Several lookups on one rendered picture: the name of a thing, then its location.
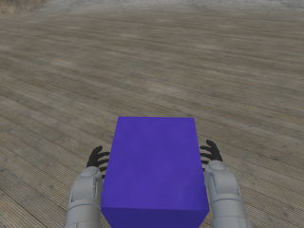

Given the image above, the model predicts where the robot left forearm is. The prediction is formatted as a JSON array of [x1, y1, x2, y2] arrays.
[[65, 166, 104, 228]]

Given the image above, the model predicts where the carton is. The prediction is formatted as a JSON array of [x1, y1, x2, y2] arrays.
[[101, 116, 210, 228]]

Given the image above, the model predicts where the robot right forearm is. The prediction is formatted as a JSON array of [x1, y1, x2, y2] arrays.
[[204, 160, 254, 228]]

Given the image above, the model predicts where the robot right hand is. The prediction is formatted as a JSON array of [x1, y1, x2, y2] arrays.
[[199, 140, 223, 172]]

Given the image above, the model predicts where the robot left hand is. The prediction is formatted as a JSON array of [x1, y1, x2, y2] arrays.
[[86, 145, 110, 179]]

